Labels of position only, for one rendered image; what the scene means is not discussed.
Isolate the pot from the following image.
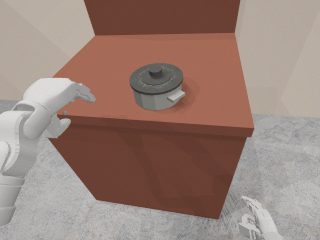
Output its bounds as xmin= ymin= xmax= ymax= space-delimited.
xmin=133 ymin=84 xmax=186 ymax=111

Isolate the knob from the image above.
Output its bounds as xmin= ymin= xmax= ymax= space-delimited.
xmin=149 ymin=65 xmax=162 ymax=77

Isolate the right robot hand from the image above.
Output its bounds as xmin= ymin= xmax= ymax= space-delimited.
xmin=238 ymin=196 xmax=278 ymax=240

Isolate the table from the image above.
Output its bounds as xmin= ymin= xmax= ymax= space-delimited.
xmin=48 ymin=0 xmax=255 ymax=220

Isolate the left robot hand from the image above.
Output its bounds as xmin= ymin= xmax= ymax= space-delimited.
xmin=23 ymin=78 xmax=96 ymax=139

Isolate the robot left forearm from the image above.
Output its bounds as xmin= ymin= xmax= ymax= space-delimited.
xmin=0 ymin=100 xmax=52 ymax=226

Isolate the lid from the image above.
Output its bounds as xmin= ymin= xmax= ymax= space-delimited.
xmin=129 ymin=63 xmax=184 ymax=96

